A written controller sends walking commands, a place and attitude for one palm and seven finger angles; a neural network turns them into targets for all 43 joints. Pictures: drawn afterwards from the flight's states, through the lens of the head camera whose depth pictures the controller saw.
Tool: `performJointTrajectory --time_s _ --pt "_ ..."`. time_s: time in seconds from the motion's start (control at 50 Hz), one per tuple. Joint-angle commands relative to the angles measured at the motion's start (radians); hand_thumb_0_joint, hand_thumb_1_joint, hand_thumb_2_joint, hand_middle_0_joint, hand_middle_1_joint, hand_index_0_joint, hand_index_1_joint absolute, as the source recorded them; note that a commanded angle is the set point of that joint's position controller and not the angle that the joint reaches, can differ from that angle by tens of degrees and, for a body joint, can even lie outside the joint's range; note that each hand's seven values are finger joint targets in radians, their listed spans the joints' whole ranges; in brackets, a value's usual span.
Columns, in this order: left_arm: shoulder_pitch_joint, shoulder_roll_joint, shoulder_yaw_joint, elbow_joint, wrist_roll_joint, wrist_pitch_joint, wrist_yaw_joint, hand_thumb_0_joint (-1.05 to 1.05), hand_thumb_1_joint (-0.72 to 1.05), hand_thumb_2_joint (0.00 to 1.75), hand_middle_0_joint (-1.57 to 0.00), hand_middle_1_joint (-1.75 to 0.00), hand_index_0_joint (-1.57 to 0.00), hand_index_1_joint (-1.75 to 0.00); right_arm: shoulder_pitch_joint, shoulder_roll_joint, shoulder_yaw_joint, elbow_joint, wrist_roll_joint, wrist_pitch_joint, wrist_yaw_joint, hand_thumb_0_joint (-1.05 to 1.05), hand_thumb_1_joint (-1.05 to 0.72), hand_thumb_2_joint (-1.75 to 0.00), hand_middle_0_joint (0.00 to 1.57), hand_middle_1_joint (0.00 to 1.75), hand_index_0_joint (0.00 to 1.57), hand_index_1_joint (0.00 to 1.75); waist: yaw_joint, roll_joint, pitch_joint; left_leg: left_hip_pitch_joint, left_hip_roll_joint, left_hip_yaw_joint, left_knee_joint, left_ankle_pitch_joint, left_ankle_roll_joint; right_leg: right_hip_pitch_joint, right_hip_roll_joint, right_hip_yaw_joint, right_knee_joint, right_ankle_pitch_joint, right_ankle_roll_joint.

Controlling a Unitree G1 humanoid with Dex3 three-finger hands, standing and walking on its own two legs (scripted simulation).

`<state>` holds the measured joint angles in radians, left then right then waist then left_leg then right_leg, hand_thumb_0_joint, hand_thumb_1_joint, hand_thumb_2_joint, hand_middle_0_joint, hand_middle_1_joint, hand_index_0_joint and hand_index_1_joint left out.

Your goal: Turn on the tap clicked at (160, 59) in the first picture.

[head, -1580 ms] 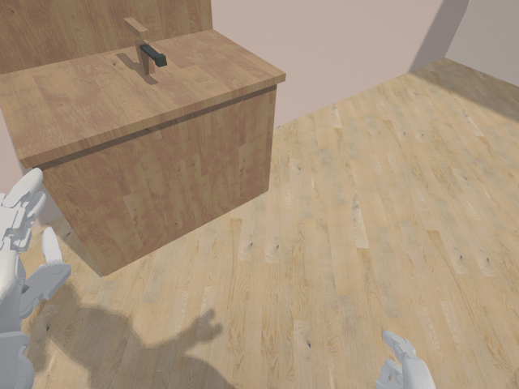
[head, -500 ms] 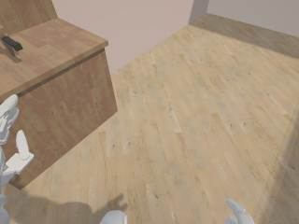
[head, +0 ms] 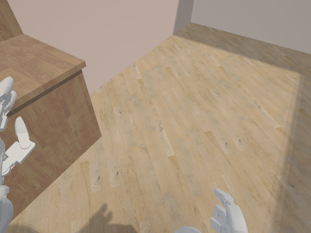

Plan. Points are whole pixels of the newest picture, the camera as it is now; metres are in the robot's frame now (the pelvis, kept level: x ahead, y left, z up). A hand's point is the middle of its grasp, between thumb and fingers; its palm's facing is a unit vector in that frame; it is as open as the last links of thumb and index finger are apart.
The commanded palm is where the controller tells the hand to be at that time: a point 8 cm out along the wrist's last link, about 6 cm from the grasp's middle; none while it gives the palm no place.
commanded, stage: walk to a spot facing it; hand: left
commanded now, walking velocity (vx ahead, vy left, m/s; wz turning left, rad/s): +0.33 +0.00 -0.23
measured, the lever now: out of the picture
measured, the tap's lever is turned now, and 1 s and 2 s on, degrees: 0 0 0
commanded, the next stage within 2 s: turn to face it in 0.22 s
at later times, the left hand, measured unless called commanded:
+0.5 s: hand (106, 86) +0.38 +0.14 +0.21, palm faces +0.36 -0.78 -0.51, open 7.5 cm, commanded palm +0.31 +0.20 +0.19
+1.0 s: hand (96, 106) +0.32 +0.15 +0.19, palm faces +0.65 -0.62 -0.44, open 7.5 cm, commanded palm +0.26 +0.17 +0.19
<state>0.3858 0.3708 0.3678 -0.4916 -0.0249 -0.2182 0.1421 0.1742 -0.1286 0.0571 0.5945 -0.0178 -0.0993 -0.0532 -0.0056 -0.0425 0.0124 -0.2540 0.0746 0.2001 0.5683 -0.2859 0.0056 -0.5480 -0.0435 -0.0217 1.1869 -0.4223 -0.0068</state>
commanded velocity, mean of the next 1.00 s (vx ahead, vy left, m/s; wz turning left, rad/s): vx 0.07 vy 0.00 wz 0.44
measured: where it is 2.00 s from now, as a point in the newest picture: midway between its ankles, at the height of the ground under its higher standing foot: outside the picture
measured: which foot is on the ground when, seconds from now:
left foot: down 0.00-0.22, up 0.24-0.56, down 0.58-0.92, up 0.94-1.00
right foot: up 0.00-0.20, down 0.22-0.58, up 0.60-0.88, down 0.90-1.00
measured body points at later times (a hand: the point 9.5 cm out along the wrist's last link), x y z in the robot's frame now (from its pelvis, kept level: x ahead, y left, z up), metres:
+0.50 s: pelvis +0.16 -0.08 +0.00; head +0.21 -0.08 +0.45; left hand +0.35 +0.18 +0.23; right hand +0.32 -0.35 -0.08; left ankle +0.22 +0.05 -0.70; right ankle +0.15 -0.17 -0.73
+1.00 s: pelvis +0.20 -0.14 +0.00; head +0.23 -0.15 +0.45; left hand +0.28 +0.18 +0.22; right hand +0.43 -0.28 -0.10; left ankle +0.20 +0.01 -0.68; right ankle +0.22 -0.25 -0.73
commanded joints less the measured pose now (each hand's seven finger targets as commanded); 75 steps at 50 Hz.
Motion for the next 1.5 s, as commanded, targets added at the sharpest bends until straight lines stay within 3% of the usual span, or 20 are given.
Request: performJointTrajectory --time_s 0.0,0.16,0.2,0.22,0.3,0.52,0.54,0.56,0.6,0.7,0.84,0.88,0.9,0.92,1.02,1.18,1.22,1.26,1.4,1.48 --pt "0.036 0.142 0.124 -0.229 0.005 -0.069 0.015 0.0 0.9 0.9 -0.2 -0.3 -0.2 -0.3 -0.035 -0.183 -0.085 -0.129 0.01 -0.051 -0.015 0.0 -0.9 -0.9 0.2 0.3 0.2 0.3 0.009 0.274 -0.015 -0.088 0.254 -0.127 -0.363 -0.107 0.129 0.075 -0.064 -0.082 -0.234 0.134 0.025" --pt "-0.087 0.13 0.079 -0.135 0.018 -0.067 0.015 0.0 0.9 0.9 -0.2 -0.3 -0.2 -0.3 -0.014 -0.164 -0.097 -0.117 0.022 -0.053 -0.03 0.0 -0.9 -0.9 0.2 0.3 0.2 0.3 0.022 0.14 -0.083 -0.004 0.149 0.03 0.112 0.144 0.059 0.387 0.042 -0.23 -0.672 0.196 0.024" --pt "-0.078 0.192 0.108 -0.164 0.031 -0.049 0.026 0.0 0.9 0.9 -0.2 -0.3 -0.2 -0.3 -0.038 -0.119 -0.091 -0.135 0.028 -0.046 -0.026 0.0 -0.9 -0.9 0.2 0.3 0.2 0.3 0.033 -0.304 -0.184 -0.406 -0.047 -0.016 0.671 -0.257 0.011 0.68 -0.302 0.388 -0.769 0.607 -0.158" --pt "-0.103 0.232 0.152 -0.234 0.022 -0.051 0.035 0.0 0.9 0.9 -0.2 -0.3 -0.2 -0.3 -0.073 -0.146 -0.086 -0.136 0.02 -0.051 -0.023 0.0 -0.9 -0.9 0.2 0.3 0.2 0.3 0.037 -0.24 -0.199 -0.453 -0.017 -0.149 0.787 -0.313 0.001 0.67 -0.394 0.477 -0.794 0.694 -0.197" --pt "0.043 0.253 0.212 -0.361 0.018 -0.079 0.038 0.0 0.9 0.9 -0.2 -0.3 -0.2 -0.3 -0.094 -0.155 -0.096 -0.105 0.029 -0.006 0.002 0.0 -0.9 -0.9 0.2 0.3 0.2 0.3 0.019 -0.044 -0.194 -0.416 0.061 -0.226 0.748 -0.174 -0.028 0.561 -0.365 0.219 -0.768 0.582 -0.186" --pt "0.149 0.162 0.18 -0.272 -0.017 -0.074 0.069 0.0 0.9 0.9 -0.2 -0.3 -0.2 -0.3 0.007 -0.149 -0.125 -0.154 0.015 0.02 -0.026 0.0 -0.9 -0.9 0.2 0.3 0.2 0.3 -0.028 -0.023 -0.18 0.059 -0.042 -0.013 -0.072 0.19 -0.018 0.368 -0.254 -0.129 -0.5 0.717 -0.021" --pt "0.12 0.165 0.171 -0.287 -0.022 -0.078 0.067 0.0 0.9 0.9 -0.2 -0.3 -0.2 -0.3 0.01 -0.163 -0.131 -0.158 0.014 0.016 -0.029 0.0 -0.9 -0.9 0.2 0.3 0.2 0.3 -0.032 0.096 -0.209 0.152 0.034 -0.133 -0.121 0.346 0.031 0.296 -0.191 -0.152 -0.338 0.515 0.021" --pt "0.115 0.172 0.169 -0.308 -0.031 -0.086 0.061 0.0 0.9 0.9 -0.2 -0.3 -0.2 -0.3 -0.002 -0.187 -0.135 -0.169 0.016 0.006 -0.025 0.0 -0.9 -0.9 0.2 0.3 0.2 0.3 -0.005 0.333 -0.213 0.246 0.277 -0.497 -0.135 0.753 0.182 0.096 -0.052 -0.127 -0.13 -0.033 0.081" --pt "0.094 0.205 0.166 -0.251 -0.007 -0.082 0.034 0.0 0.9 0.9 -0.2 -0.3 -0.2 -0.3 0.002 -0.173 -0.107 -0.153 0.011 -0.016 -0.003 0.0 -0.9 -0.9 0.2 0.3 0.2 0.3 -0.002 0.29 -0.148 0.215 0.374 -0.694 -0.153 0.864 0.27 -0.042 -0.031 0.027 0.023 -0.239 0.078" --pt "0.019 0.184 0.129 -0.433 -0.011 -0.074 0.022 0.0 0.9 0.9 -0.2 -0.3 -0.2 -0.3 -0.027 -0.195 -0.125 -0.144 0.021 -0.043 0.013 0.0 -0.9 -0.9 0.2 0.3 0.2 0.3 0.005 0.333 -0.142 -0.02 0.183 -0.366 -0.176 0.391 0.143 0.183 -0.012 -0.04 -0.248 -0.054 0.084" --pt "0.08 0.141 0.135 -0.307 -0.039 -0.023 0.021 0.0 0.9 0.9 -0.2 -0.3 -0.2 -0.3 -0.02 -0.178 -0.109 -0.149 0.028 -0.055 0.004 0.0 -0.9 -0.9 0.2 0.3 0.2 0.3 0.012 0.275 -0.138 -0.096 0.136 -0.385 -0.168 0.152 0.1 0.376 0.051 -0.097 -0.623 0.001 0.082" --pt "0.027 0.154 0.128 -0.242 -0.027 -0.005 0.02 0.0 0.9 0.9 -0.2 -0.3 -0.2 -0.3 -0.014 -0.149 -0.103 -0.145 0.039 -0.039 0.003 0.0 -0.9 -0.9 0.2 0.3 0.2 0.3 0.014 0.026 -0.117 -0.195 0.021 -0.265 0.061 -0.046 0.019 0.432 -0.13 0.056 -0.882 0.144 0.015" --pt "0.014 0.191 0.135 -0.207 -0.03 0.017 0.027 0.0 0.9 0.9 -0.2 -0.3 -0.2 -0.3 -0.025 -0.12 -0.097 -0.156 0.038 -0.026 -0.005 0.0 -0.9 -0.9 0.2 0.3 0.2 0.3 0.008 -0.251 -0.082 -0.325 -0.099 -0.159 0.344 -0.221 -0.045 0.4 -0.373 0.365 -0.943 0.231 -0.091" --pt "-0.031 0.203 0.131 -0.188 -0.044 0.024 0.033 0.0 0.9 0.9 -0.2 -0.3 -0.2 -0.3 -0.053 -0.153 -0.095 -0.136 0.024 -0.035 -0.013 0.0 -0.9 -0.9 0.2 0.3 0.2 0.3 0.018 -0.216 -0.064 -0.34 -0.079 -0.206 0.568 -0.266 -0.05 0.347 -0.445 0.337 -0.936 0.403 -0.122" --pt "-0.026 0.155 0.081 -0.111 -0.006 0.007 0.013 0.0 0.9 0.9 -0.2 -0.3 -0.2 -0.3 -0.114 -0.132 -0.067 -0.124 0.02 -0.014 -0.041 0.0 -0.9 -0.9 0.2 0.3 0.2 0.3 0.01 -0.139 -0.036 -0.286 -0.033 -0.124 0.504 -0.158 -0.073 0.376 -0.284 -0.057 -0.811 0.736 -0.058" --pt "0.062 0.178 0.127 -0.343 -0.005 -0.016 0.062 0.0 0.9 0.9 -0.2 -0.3 -0.2 -0.3 -0.055 -0.143 -0.091 -0.183 0.004 -0.002 -0.05 0.0 -0.9 -0.9 0.2 0.3 0.2 0.3 0.027 -0.109 -0.202 -0.122 -0.076 -0.046 0.014 -0.107 -0.034 0.562 -0.303 -0.072 -0.648 0.885 -0.082" --pt "0.068 0.171 0.121 -0.39 -0.022 -0.022 0.066 0.0 0.9 0.9 -0.2 -0.3 -0.2 -0.3 -0.023 -0.154 -0.105 -0.192 0.01 0.011 -0.049 0.0 -0.9 -0.9 0.2 0.3 0.2 0.3 -0.028 0.028 -0.264 0.133 -0.056 -0.073 -0.165 0.188 -0.016 0.436 -0.231 -0.124 -0.421 0.755 -0.002" --pt "0.094 0.186 0.122 -0.43 -0.021 -0.063 0.06 0.0 0.9 0.9 -0.2 -0.3 -0.2 -0.3 -0.012 -0.209 -0.124 -0.203 0.013 -0.009 -0.029 0.0 -0.9 -0.9 0.2 0.3 0.2 0.3 0.001 0.436 -0.24 0.359 0.342 -0.568 -0.154 1.11 0.198 -0.009 -0.029 -0.086 -0.078 -0.25 0.076" --pt "0.126 0.138 0.103 -0.337 -0.017 -0.046 0.024 0.0 0.9 0.9 -0.2 -0.3 -0.2 -0.3 -0.002 -0.193 -0.122 -0.141 0.032 -0.052 0.024 0.0 -0.9 -0.9 0.2 0.3 0.2 0.3 -0.008 0.301 -0.132 0.135 0.145 -0.268 -0.155 0.729 0.115 0.073 0.009 -0.082 -0.239 0.051 0.084" --pt "0.117 0.127 0.083 -0.244 -0.035 -0.021 0.012 0.0 0.9 0.9 -0.2 -0.3 -0.2 -0.3 -0.003 -0.19 -0.105 -0.13 0.026 -0.056 0.009 0.0 -0.9 -0.9 0.2 0.3 0.2 0.3 -0.007 0.27 -0.091 0.019 0.183 -0.323 -0.219 0.516 0.136 0.173 0.026 -0.08 -0.339 0.032 0.089"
